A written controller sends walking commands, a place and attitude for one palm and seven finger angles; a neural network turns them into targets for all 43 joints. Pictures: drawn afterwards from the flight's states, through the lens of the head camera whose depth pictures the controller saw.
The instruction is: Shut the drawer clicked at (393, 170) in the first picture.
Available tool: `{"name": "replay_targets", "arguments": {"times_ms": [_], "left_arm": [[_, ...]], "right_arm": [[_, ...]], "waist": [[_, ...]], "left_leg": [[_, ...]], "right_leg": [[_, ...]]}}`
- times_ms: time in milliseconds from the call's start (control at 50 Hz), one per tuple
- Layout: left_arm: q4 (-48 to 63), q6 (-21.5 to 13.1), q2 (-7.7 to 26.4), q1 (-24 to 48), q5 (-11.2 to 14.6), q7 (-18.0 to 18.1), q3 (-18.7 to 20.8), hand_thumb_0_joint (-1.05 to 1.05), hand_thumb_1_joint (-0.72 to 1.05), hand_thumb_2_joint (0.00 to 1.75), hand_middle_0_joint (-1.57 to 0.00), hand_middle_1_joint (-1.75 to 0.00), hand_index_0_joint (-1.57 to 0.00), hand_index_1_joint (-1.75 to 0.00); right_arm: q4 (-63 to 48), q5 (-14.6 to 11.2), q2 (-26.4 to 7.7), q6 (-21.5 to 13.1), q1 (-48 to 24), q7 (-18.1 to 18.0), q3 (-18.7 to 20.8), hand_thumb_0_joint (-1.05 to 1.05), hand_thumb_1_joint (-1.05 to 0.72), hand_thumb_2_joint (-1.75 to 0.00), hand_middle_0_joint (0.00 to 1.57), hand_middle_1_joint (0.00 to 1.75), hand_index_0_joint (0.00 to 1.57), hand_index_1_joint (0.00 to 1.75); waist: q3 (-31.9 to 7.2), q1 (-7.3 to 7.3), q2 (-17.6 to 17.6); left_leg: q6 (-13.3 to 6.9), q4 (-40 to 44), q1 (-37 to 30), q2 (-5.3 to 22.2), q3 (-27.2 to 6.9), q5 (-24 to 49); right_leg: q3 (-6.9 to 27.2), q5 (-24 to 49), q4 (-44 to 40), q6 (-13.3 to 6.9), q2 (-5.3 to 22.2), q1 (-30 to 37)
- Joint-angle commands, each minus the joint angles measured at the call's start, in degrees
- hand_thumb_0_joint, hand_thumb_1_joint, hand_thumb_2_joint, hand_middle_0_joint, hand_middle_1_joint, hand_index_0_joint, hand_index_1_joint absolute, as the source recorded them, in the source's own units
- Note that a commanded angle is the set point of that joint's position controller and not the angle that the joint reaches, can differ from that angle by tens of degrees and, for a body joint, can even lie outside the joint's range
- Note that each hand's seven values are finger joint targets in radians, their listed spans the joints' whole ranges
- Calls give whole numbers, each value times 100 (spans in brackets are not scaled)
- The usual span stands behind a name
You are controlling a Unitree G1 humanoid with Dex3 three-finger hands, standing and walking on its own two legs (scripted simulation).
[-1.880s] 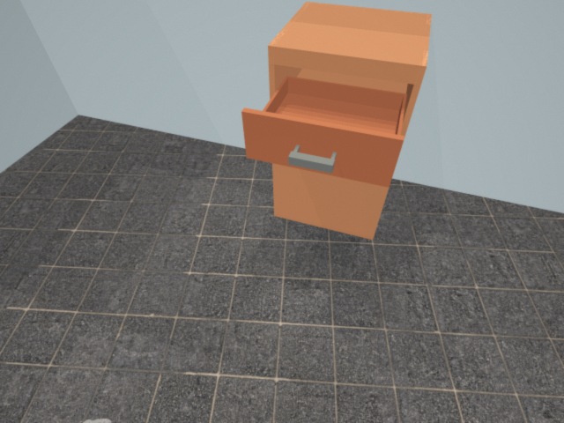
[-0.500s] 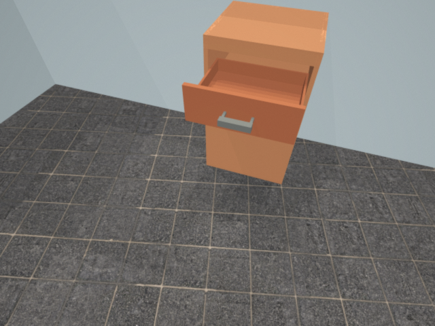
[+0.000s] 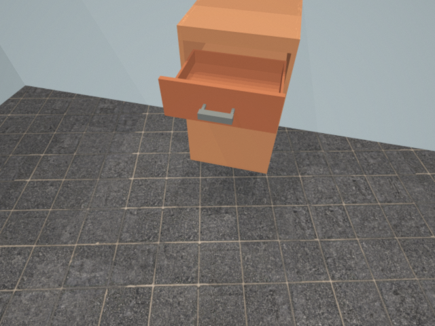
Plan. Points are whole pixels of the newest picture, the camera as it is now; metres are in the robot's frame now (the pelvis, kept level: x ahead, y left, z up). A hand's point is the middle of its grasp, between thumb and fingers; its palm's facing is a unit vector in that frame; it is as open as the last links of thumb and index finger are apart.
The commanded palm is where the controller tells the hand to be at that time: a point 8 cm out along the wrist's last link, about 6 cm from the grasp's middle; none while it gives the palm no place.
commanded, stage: turn to face it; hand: left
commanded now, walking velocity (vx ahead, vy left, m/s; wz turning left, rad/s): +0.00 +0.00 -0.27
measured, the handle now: (216, 112) +0.78 +0.06 -0.10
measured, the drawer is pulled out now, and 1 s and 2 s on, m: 0.29 0.29 0.29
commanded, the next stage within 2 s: take the last steps up to it in 0.28 s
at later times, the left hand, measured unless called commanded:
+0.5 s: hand out of the picture +0.05 +0.19 -0.17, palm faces -0.09 -0.97 -0.24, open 7.4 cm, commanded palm none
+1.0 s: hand out of the picture +0.14 +0.18 -0.17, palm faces -0.16 -0.98 -0.15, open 7.4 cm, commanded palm none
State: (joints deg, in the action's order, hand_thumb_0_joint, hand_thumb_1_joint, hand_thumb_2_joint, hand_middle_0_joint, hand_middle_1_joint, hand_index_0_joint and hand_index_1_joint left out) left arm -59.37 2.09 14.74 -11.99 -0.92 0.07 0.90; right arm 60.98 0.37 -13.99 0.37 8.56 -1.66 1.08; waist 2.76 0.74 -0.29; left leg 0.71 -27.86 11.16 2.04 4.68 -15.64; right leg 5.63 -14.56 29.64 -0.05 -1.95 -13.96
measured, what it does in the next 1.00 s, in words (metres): steps on the spot: left foot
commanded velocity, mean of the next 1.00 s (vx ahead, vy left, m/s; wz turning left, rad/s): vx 0.19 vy -0.03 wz -0.13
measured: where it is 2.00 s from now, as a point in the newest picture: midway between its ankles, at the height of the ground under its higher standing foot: (247, 290)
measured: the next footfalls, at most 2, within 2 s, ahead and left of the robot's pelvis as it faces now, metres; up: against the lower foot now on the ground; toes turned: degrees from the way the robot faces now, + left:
left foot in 0.78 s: +0.12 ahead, +0.11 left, +0.00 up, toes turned -5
right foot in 1.22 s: +0.23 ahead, -0.19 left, +0.00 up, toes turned -19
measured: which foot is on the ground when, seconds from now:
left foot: down 0.00-0.48, up 0.50-0.76, down 0.78-1.00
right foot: down 0.00-0.78, up 0.80-1.00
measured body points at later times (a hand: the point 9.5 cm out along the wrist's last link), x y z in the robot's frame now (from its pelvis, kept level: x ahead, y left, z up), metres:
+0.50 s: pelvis -0.02 +0.00 -0.01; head -0.01 -0.01 +0.44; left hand +0.06 +0.24 -0.15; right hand -0.04 -0.24 -0.17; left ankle -0.01 +0.12 -0.73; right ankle -0.03 -0.11 -0.74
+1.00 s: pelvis +0.08 +0.01 +0.01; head +0.09 +0.03 +0.46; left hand +0.15 +0.23 -0.16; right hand -0.01 -0.18 -0.14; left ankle +0.08 +0.12 -0.74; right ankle +0.08 -0.13 -0.66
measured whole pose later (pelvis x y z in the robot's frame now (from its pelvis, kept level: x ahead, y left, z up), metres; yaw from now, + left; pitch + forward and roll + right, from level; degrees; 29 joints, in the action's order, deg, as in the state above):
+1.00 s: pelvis +0.08 +0.01 +0.01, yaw -13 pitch +0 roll +0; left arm -59.4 0.1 10.9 -16.1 -1.9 -1.6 4.2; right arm 63.4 1.1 -4.7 -4.3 23.9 -1.7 1.2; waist 0.0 -0.1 -3.2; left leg -1.1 -20.5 7.6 1.5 7.6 -12.9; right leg -2.0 -13.2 59.7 -1.0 4.5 -31.6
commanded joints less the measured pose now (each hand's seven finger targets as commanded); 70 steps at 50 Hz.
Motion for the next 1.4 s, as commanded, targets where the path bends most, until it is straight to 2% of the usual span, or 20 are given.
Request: {"name": "replay_targets", "arguments": {"times_ms": [0, 160, 240, 280, 400, 420, 440, 480, 700, 720, 760, 780, 900, 1080, 1140, 1160, 1180, 1200, 1280, 1380], "left_arm": [[470, -91, 803, -216, -11, 63, 217, 0, 90, 90, -20, -30, -20, -30], [680, -68, 812, -186, 1, 128, 331, 0, 90, 90, -20, -30, -20, -30], [833, -31, 262, -5, 0, 70, 282, 0, 90, 90, -20, -30, -20, -30], [781, 4, 222, -139, -38, 61, 338, 0, 90, 90, -20, -30, -20, -30], [495, -122, -117, -723, -29, -1, 253, 0, 90, 90, -20, -30, -20, -30], [424, -168, 10, -925, -54, -1, 276, 0, 90, 90, -20, -30, -20, -30], [369, -238, 466, -1137, -94, 43, 346, 0, 90, 90, -20, -30, -20, -30], [283, -266, 690, -1505, -25, 111, 412, 0, 90, 90, -20, -30, -20, -30], [108, -430, 360, -982, -49, 45, 389, 0, 90, 90, -20, -30, -20, -30], [97, -399, 189, -995, -38, 21, 368, 0, 90, 90, -20, -30, -20, -30], [391, -403, -314, -838, -11, -50, 292, 0, 90, 90, -20, -30, -20, -30], [538, -427, -104, -467, -81, -68, 321, 0, 90, 90, -20, -30, -20, -30], [238, -336, -304, -604, -78, -178, 307, 0, 90, 90, -20, -30, -20, -30], [664, -354, -413, 537, -47, -203, 313, 0, 90, 90, -20, -30, -20, -30], [449, -423, -235, -108, -60, -177, 417, 0, 90, 90, -20, -30, -20, -30], [181, -483, 56, -894, -86, -137, 481, 0, 90, 90, -20, -30, -20, -30], [-51, -568, 695, -1680, -102, -62, 618, 0, 90, 90, -20, -30, -20, -30], [-81, -542, 1016, -2071, 11, -1, 627, 0, 90, 90, -20, -30, -20, -30], [187, -588, -42, -594, 2, 86, 374, 0, 90, 90, -20, -30, -20, -30], [177, -643, -75, -695, -65, 112, 363, 0, 90, 90, -20, -30, -20, -30]], "right_arm": [[-391, 18, -837, -76, 219, -41, 256, 0, -90, -90, 20, 30, 20, 30], [-395, -1, -328, -52, 677, -40, 265, 0, -90, -90, 20, 30, 20, 30], [-360, 53, -751, -142, 910, -64, 371, 0, -90, -90, 20, 30, 20, 30], [-465, 69, -668, -182, 632, -75, 356, 0, -90, -90, 20, 30, 20, 30], [-220, 110, -648, -123, 848, -42, 350, 0, -90, -90, 20, 30, 20, 30], [-212, 83, -546, -116, 906, -7, 335, 0, -90, -90, 20, 30, 20, 30], [-364, 32, -201, -104, 849, 39, 277, 0, -90, -90, 20, 30, 20, 30], [-666, 88, -209, -82, 91, 115, 275, 0, -90, -90, 20, 30, 20, 30], [-333, 70, 206, -331, 1143, 190, 253, 0, -90, -90, 20, 30, 20, 30], [-205, 67, 71, -380, 1509, 139, 267, 0, -90, -90, 20, 30, 20, 30], [-12, 182, -809, -413, 2522, 20, 446, 0, -90, -90, 20, 30, 20, 30], [-44, 168, -794, -383, 2384, 7, 415, 0, -90, -90, 20, 30, 20, 30], [9, 59, 39, -602, 1763, -49, 176, 0, -90, -90, 20, 30, 20, 30], [285, 144, -100, -509, 2062, 1, 303, 0, -90, -90, 20, 30, 20, 30], [296, 138, -97, -447, 1894, 7, 324, 0, -90, -90, 20, 30, 20, 30], [331, 105, 17, -444, 1912, 36, 301, 0, -90, -90, 20, 30, 20, 30], [235, 38, 370, -446, 2105, 96, 221, 0, -90, -90, 20, 30, 20, 30], [-31, 35, 266, -389, 1715, 108, 201, 0, -90, -90, 20, 30, 20, 30], [51, 126, 327, -282, 1417, 144, 302, 0, -90, -90, 20, 30, 20, 30], [-126, 148, 470, -151, 1189, 217, 300, 0, -90, -90, 20, 30, 20, 30]], "waist": [[-353, -60, 76], [-275, -196, -685], [-122, -244, 1090], [-45, -86, 863], [-427, 18, 635], [-369, 95, 228], [-72, 171, -1067], [353, 417, -1249], [149, -291, -590], [83, -391, -109], [90, -684, 1862], [242, -661, 1145], [299, -100, 659], [417, -330, 711], [72, 12, 382], [-316, 353, -94], [-894, 571, -1544], [-916, 647, -1613], [-54, -73, -692], [173, -176, -524]], "left_leg": [[-207, 250, -136, 711, -550, 637], [-3, -404, -35, 154, -221, -296], [-719, 1256, -205, 1602, -1590, -130], [-1146, 1471, 252, 2029, -1513, 425], [-667, 287, 49, 1417, -267, 833], [-439, -196, 512, 1151, -80, -180], [-74, -1355, 1822, 518, 461, -1457], [-53, -2993, 2654, 250, -180, -1643], [-74, -376, -171, -14, 271, -37], [-71, 42, -804, 70, 85, -293], [-950, 1941, -1232, 2242, -3231, -2469], [-1305, 2209, -806, 2444, -3644, -2845], [-967, 1956, -305, 1367, -1070, 415], [-1018, 1794, -162, 1446, -574, 367], [-757, 858, 341, 1179, -416, 155], [-552, -331, 809, 833, -83, 157], [-254, -2261, 2140, 171, 483, -1145], [-281, -3661, 2644, -34, -17, -1954], [-197, -4133, 2294, 658, -373, -189], [0, -2779, 1891, 640, -73, 72]], "right_leg": [[473, 1330, -28, -217, 512, -256], [1563, 741, -793, -669, 1058, -736], [-38, -369, 1133, -74, -87, -1288], [-292, -1283, 2552, 28, 232, -1210], [-1045, -389, 163, -17, 206, 126], [-745, -254, -525, -107, 341, 636], [986, -945, -1322, -565, 1384, 1127], [2377, -2137, -2200, -1321, 2084, 542], [404, -1503, -1337, -924, 1110, -773], [242, -1573, -724, -803, 870, -1145], [-926, -1747, 2209, -324, -61, -2557], [-522, -1556, 3043, -388, 290, -2780], [-622, 184, 3323, -107, 749, -2394], [-1106, 191, 958, -29, 722, -1434], [-1271, 368, 72, -95, 478, 231], [-977, 165, -153, -228, 639, 1417], [889, -774, -795, -728, 2114, 2697], [2246, -782, -1689, -1002, 2857, 2450], [344, -421, -1924, -851, 2044, 367], [-312, 120, -2135, -982, 1892, -72]]}}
